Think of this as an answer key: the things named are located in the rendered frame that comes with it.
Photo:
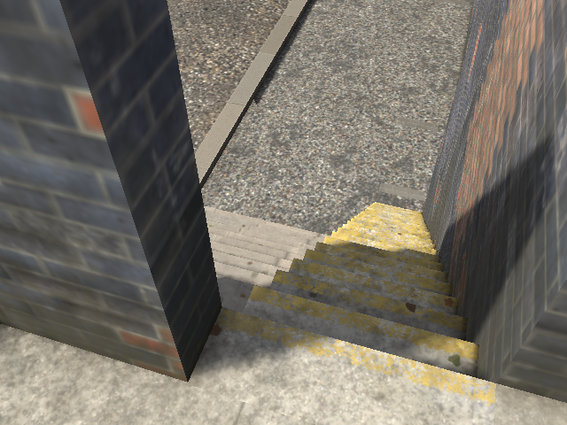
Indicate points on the stairs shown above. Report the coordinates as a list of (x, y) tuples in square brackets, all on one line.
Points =
[(377, 282)]

